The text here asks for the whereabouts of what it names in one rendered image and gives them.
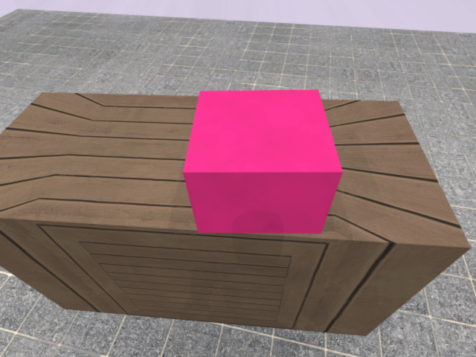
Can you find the carton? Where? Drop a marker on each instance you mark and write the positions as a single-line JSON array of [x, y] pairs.
[[261, 162]]

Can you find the pedestal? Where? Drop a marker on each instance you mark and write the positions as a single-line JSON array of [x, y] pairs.
[[95, 215]]

